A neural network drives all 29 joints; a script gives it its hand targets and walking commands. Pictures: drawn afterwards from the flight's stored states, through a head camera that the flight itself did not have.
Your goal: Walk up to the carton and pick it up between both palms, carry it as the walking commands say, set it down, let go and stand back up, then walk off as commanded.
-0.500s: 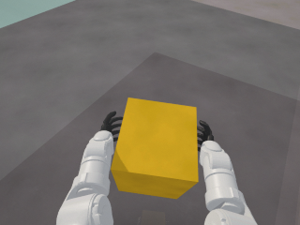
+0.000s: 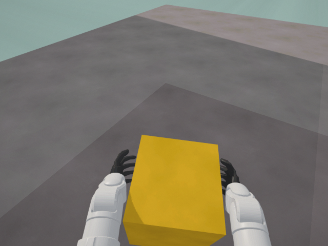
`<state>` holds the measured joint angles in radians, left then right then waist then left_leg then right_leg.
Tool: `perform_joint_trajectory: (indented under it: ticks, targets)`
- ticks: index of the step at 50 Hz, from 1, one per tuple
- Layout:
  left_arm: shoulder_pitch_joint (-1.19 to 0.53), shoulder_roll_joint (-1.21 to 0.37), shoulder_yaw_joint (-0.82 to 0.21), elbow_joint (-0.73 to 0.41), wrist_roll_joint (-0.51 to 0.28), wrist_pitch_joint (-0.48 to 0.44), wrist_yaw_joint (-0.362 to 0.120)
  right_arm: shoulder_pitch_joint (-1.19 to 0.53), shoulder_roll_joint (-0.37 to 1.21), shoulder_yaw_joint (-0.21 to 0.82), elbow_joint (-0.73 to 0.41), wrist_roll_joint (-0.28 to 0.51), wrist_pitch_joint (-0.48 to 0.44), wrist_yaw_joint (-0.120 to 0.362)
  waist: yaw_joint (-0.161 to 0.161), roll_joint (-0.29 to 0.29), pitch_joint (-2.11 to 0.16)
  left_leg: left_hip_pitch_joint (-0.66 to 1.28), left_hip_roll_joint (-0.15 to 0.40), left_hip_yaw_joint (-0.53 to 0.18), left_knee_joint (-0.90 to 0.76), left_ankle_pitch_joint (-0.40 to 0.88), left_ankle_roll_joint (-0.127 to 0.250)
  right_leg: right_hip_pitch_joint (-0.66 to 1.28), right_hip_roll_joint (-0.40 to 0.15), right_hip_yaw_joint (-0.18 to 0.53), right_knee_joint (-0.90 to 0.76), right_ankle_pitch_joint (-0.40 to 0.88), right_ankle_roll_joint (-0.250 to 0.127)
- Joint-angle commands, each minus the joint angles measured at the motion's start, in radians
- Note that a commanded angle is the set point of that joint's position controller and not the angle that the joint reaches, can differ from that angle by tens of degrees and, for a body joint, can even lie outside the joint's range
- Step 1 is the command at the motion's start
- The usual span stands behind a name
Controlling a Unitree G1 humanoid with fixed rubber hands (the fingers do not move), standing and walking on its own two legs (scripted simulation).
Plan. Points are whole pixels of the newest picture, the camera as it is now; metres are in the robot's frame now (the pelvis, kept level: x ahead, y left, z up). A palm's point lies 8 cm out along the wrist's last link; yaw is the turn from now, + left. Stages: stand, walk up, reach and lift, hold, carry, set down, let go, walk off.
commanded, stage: reach and lift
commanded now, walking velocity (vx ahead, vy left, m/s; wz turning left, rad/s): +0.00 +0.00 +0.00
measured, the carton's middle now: (171, 196) +0.28 -0.01 -0.03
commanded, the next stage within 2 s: hold in 1.30 s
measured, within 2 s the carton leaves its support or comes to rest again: neither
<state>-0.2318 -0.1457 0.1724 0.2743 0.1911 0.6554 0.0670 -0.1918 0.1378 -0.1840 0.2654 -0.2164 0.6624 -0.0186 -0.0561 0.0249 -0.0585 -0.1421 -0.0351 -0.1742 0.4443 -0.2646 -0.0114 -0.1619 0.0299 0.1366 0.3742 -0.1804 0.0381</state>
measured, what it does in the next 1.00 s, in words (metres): stands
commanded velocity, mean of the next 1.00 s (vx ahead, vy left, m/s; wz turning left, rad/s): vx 0.00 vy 0.00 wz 0.00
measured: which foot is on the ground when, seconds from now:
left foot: down 0.00-1.00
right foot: down 0.00-1.00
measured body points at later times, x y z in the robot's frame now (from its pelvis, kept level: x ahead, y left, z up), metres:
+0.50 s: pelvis -0.05 -0.02 -0.01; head -0.07 -0.02 +0.44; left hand +0.29 +0.14 +0.03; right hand +0.28 -0.16 +0.02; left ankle -0.01 +0.13 -0.74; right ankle +0.02 -0.15 -0.74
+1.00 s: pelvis +0.01 +0.00 +0.00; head -0.03 +0.00 +0.45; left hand +0.29 +0.14 +0.03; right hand +0.28 -0.15 +0.02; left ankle -0.01 +0.13 -0.74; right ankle +0.02 -0.15 -0.74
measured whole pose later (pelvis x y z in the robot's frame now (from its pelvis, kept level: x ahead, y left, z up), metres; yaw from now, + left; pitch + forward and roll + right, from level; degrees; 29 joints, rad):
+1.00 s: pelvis +0.01 +0.00 +0.00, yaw +1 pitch -6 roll -1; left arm -0.16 -0.13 0.15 0.15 0.19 0.77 0.05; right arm -0.16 0.13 -0.11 0.15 -0.23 0.80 -0.02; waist -0.03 0.02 0.01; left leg -0.03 -0.02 -0.16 0.38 -0.25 -0.01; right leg -0.04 0.02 0.12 0.32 -0.18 0.03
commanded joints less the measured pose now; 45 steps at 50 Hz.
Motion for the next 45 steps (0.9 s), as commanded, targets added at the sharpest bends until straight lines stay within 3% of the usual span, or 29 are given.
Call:
perform_joint_trajectory:
  ticks: [1,3,4,9,10,12,13,14,15,16,17,19,20,22,23,24,25,26,27,30,33,34,35,37,40,41,43,44,45]
  targets:
    - [-0.442,-1.007,-0.512,0.060,-0.193,0.035,-0.284,-0.616,0.915,0.564,-0.169,0.242,0.043,0.234,-0.007,-0.058,-0.121,0.010,-0.045,0.047,-0.117,0.250,-0.015,0.194,0.075,-0.087,-0.026,0.212,-0.024]
    - [-0.567,-1.004,-0.564,-0.084,-0.228,0.025,-0.288,-0.592,0.983,0.612,-0.173,0.258,0.059,0.239,0.004,-0.075,-0.162,0.042,-0.039,0.060,-0.106,0.298,-0.015,0.193,0.076,-0.079,-0.028,0.231,-0.037]
    - [-0.533,-1.009,-0.538,-0.024,-0.232,0.033,-0.292,-0.639,0.992,0.622,-0.198,0.278,0.067,0.237,0.039,-0.075,-0.194,0.051,-0.049,0.070,-0.090,0.267,-0.012,0.177,0.063,-0.076,-0.015,0.226,-0.025]
    - [-0.747,-0.991,-0.590,-0.159,-0.267,0.009,-0.302,-0.684,1.037,0.613,-0.170,0.266,0.060,0.232,0.017,-0.069,-0.274,0.011,-0.042,0.072,-0.083,0.189,0.006,0.190,0.072,-0.076,0.019,0.178,-0.015]
    - [-0.779,-0.969,-0.556,-0.072,-0.254,0.022,-0.305,-0.734,1.066,0.602,-0.129,0.279,0.063,0.223,0.042,-0.025,-0.267,-0.029,-0.065,0.117,-0.082,0.102,0.008,0.228,0.039,-0.061,-0.001,0.169,-0.010]
    - [-0.793,-0.935,-0.510,-0.028,-0.228,0.015,-0.303,-0.760,1.072,0.571,-0.062,0.262,0.062,0.223,0.069,-0.073,-0.252,-0.056,-0.046,0.106,-0.088,0.016,0.024,0.201,0.039,-0.060,0.000,0.015,-0.006]
    - [-0.862,-0.936,-0.522,-0.004,-0.212,0.014,-0.315,-0.821,1.070,0.543,-0.023,0.249,0.057,0.223,0.048,0.015,-0.164,-0.116,-0.062,0.134,-0.089,-0.115,0.021,0.127,0.037,-0.048,-0.002,-0.098,-0.016]
    - [-0.960,-0.929,-0.493,-0.015,-0.203,-0.002,-0.320,-0.827,1.048,0.493,0.025,0.229,0.048,0.232,0.058,-0.008,-0.183,-0.114,-0.051,0.128,-0.078,-0.143,0.025,0.106,0.039,-0.047,-0.005,-0.155,-0.026]
    - [-0.921,-0.934,-0.495,0.017,-0.206,-0.003,-0.323,-0.914,1.071,0.556,-0.025,0.266,0.027,0.230,0.077,-0.016,-0.259,-0.104,-0.050,0.138,-0.081,-0.145,0.021,0.165,0.044,-0.048,0.015,-0.155,-0.021]
    - [-0.909,-0.976,-0.535,0.015,-0.247,-0.011,-0.326,-0.956,1.057,0.565,-0.071,0.289,0.009,0.226,0.061,0.005,-0.236,-0.107,-0.047,0.133,-0.052,-0.099,0.021,0.136,0.037,-0.049,0.032,-0.128,-0.027]
    - [-0.978,-0.976,-0.549,-0.029,-0.268,-0.009,-0.324,-0.984,1.109,0.581,-0.027,0.299,0.018,0.220,0.082,-0.029,-0.310,-0.103,-0.043,0.128,-0.049,-0.078,0.022,0.165,0.043,-0.054,0.040,-0.118,-0.021]
    - [-1.062,-0.953,-0.471,0.091,-0.233,-0.012,-0.338,-1.057,1.060,0.522,0.045,0.266,0.018,0.219,0.086,-0.010,-0.258,-0.168,-0.056,0.137,-0.031,-0.189,0.015,0.111,0.031,-0.029,0.014,-0.265,-0.028]
    - [-1.087,-0.973,-0.452,0.159,-0.213,-0.019,-0.338,-1.087,1.086,0.485,0.103,0.251,0.004,0.216,0.052,0.018,-0.264,-0.151,-0.032,0.134,-0.050,-0.297,0.020,0.085,0.038,-0.028,0.030,-0.342,-0.036]
    - [-1.083,-0.980,-0.449,0.157,-0.213,-0.026,-0.350,-1.031,1.077,0.439,0.145,0.215,-0.005,0.220,0.035,0.006,-0.318,-0.155,-0.028,0.129,-0.058,-0.303,0.023,0.137,0.049,-0.042,0.028,-0.341,-0.039]
    - [-1.074,-1.019,-0.466,0.139,-0.223,-0.026,-0.346,-1.022,1.095,0.469,0.126,0.227,-0.001,0.233,0.051,0.051,-0.297,-0.158,-0.029,0.117,-0.081,-0.263,0.023,0.145,0.050,-0.064,0.053,-0.257,-0.037]
    - [-1.110,-1.002,-0.422,0.185,-0.226,-0.026,-0.352,-1.028,1.103,0.457,0.195,0.221,0.014,0.229,0.069,-0.050,-0.260,-0.200,-0.033,0.125,-0.043,-0.225,0.017,0.156,0.042,-0.033,0.028,-0.285,-0.030]
    - [-1.086,-1.024,-0.405,0.207,-0.225,-0.031,-0.357,-1.035,1.071,0.411,0.165,0.216,-0.005,0.237,0.034,0.021,-0.297,-0.130,-0.041,0.132,-0.046,-0.204,0.005,0.100,0.049,-0.067,0.044,-0.221,-0.034]
    - [-1.034,-1.031,-0.417,0.193,-0.226,-0.026,-0.357,-0.959,1.107,0.436,0.205,0.214,0.006,0.237,0.046,-0.035,-0.296,-0.102,-0.038,0.119,-0.029,-0.097,0.007,0.129,0.040,-0.059,0.040,-0.154,-0.029]
    - [-0.990,-1.028,-0.397,0.191,-0.220,-0.021,-0.360,-1.044,1.127,0.488,0.087,0.256,-0.004,0.239,0.082,-0.030,-0.366,-0.117,-0.056,0.131,-0.028,-0.077,0.011,0.193,0.032,-0.051,0.038,-0.123,-0.021]
    - [-0.856,-1.053,-0.495,0.056,-0.259,0.000,-0.356,-0.889,1.134,0.561,-0.049,0.291,0.016,0.235,0.063,0.009,-0.514,0.000,-0.073,0.120,-0.032,0.190,-0.009,0.265,0.058,-0.069,0.066,0.219,-0.005]
    - [-0.777,-1.083,-0.560,-0.054,-0.286,0.025,-0.343,-0.782,1.092,0.587,-0.109,0.277,0.046,0.241,0.047,-0.037,-0.550,0.113,-0.056,0.100,-0.048,0.339,-0.018,0.268,0.063,-0.066,0.048,0.314,-0.005]
    - [-0.796,-1.066,-0.527,-0.020,-0.278,0.033,-0.333,-0.818,1.103,0.580,-0.077,0.281,0.052,0.242,0.084,-0.021,-0.393,0.040,-0.052,0.096,-0.049,0.285,-0.018,0.201,0.063,-0.078,0.043,0.269,-0.012]
    - [-0.668,-1.036,-0.521,0.006,-0.256,0.050,-0.328,-0.709,1.055,0.567,-0.089,0.267,0.063,0.243,0.053,-0.048,-0.330,0.069,-0.060,0.090,-0.064,0.315,-0.016,0.207,0.078,-0.068,0.035,0.305,-0.015]
    - [-0.680,-1.019,-0.576,-0.134,-0.275,0.049,-0.322,-0.615,1.013,0.571,-0.098,0.260,0.065,0.239,0.048,0.052,-0.291,0.073,-0.049,0.097,-0.066,0.429,-0.034,0.259,0.069,-0.061,0.024,0.376,-0.025]
    - [-0.594,-0.994,-0.582,-0.130,-0.264,0.077,-0.295,-0.557,0.977,0.556,-0.102,0.235,0.083,0.240,0.010,-0.045,-0.171,0.117,-0.026,0.063,-0.079,0.535,-0.029,0.202,0.083,-0.070,-0.010,0.373,-0.018]
    - [-0.595,-0.991,-0.587,-0.147,-0.264,0.088,-0.285,-0.533,0.951,0.534,-0.094,0.235,0.089,0.237,0.016,0.016,-0.162,0.119,-0.038,0.079,-0.092,0.485,-0.036,0.237,0.074,-0.071,-0.019,0.376,-0.023]
    - [-0.503,-1.028,-0.615,-0.197,-0.280,0.081,-0.278,-0.511,0.969,0.598,-0.214,0.268,0.082,0.229,0.018,-0.005,-0.173,0.133,-0.037,0.052,-0.086,0.598,-0.031,0.248,0.085,-0.071,-0.022,0.468,-0.018]
    - [-0.459,-1.023,-0.639,-0.248,-0.273,0.077,-0.271,-0.517,0.968,0.626,-0.302,0.280,0.075,0.232,0.023,0.040,-0.281,0.165,-0.039,0.049,-0.078,0.678,-0.032,0.280,0.085,-0.072,-0.010,0.508,-0.018]
    - [-0.494,-1.031,-0.664,-0.290,-0.292,0.079,-0.265,-0.464,0.967,0.633,-0.284,0.275,0.082,0.234,0.005,0.008,-0.336,0.211,-0.026,0.034,-0.064,0.750,-0.036,0.283,0.092,-0.082,-0.004,0.573,-0.008]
